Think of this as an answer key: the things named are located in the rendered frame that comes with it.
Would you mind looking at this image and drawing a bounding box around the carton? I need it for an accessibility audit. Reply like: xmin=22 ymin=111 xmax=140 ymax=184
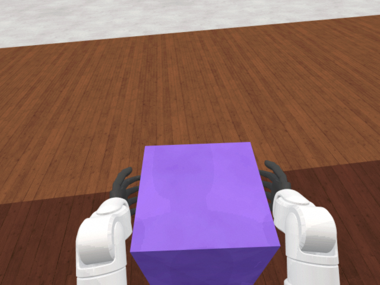
xmin=130 ymin=142 xmax=280 ymax=285

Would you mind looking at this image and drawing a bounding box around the robot right hand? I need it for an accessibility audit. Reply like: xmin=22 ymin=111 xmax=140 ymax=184
xmin=259 ymin=160 xmax=291 ymax=212

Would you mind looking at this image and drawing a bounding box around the robot right forearm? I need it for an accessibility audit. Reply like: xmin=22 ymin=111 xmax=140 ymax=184
xmin=273 ymin=189 xmax=340 ymax=285

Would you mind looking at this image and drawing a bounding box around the robot left hand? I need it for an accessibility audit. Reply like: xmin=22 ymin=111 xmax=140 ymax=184
xmin=109 ymin=167 xmax=141 ymax=216

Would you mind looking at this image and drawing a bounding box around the robot left forearm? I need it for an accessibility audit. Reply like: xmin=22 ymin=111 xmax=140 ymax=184
xmin=76 ymin=198 xmax=132 ymax=285

